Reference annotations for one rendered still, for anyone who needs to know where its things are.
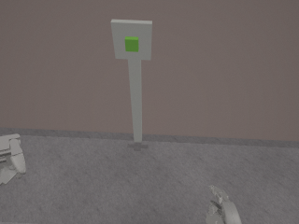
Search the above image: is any robot left hand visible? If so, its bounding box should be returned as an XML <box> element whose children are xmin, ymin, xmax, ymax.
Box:
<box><xmin>0</xmin><ymin>133</ymin><xmax>26</xmax><ymax>186</ymax></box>

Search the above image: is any panel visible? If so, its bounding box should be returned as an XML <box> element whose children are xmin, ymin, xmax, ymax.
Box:
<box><xmin>110</xmin><ymin>19</ymin><xmax>152</xmax><ymax>143</ymax></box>

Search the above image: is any button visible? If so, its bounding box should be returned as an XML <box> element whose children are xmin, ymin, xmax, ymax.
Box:
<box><xmin>124</xmin><ymin>36</ymin><xmax>139</xmax><ymax>52</ymax></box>

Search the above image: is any robot right hand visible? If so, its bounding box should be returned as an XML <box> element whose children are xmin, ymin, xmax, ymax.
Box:
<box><xmin>206</xmin><ymin>185</ymin><xmax>242</xmax><ymax>224</ymax></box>

